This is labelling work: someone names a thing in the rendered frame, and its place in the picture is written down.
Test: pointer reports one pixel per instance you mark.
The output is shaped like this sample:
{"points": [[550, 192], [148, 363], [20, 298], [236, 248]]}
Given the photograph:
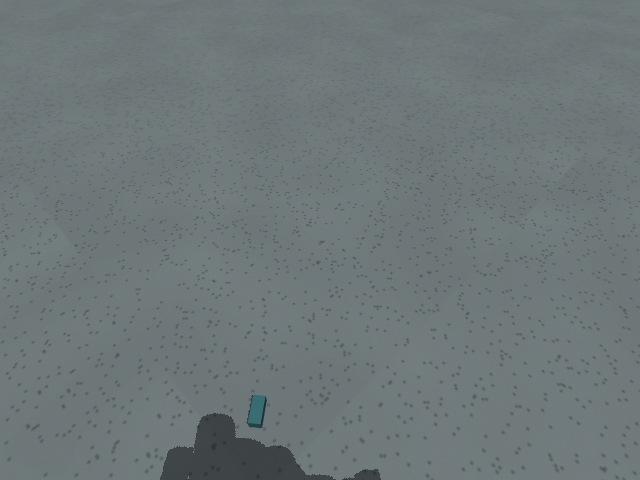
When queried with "small box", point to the small box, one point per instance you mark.
{"points": [[257, 411]]}

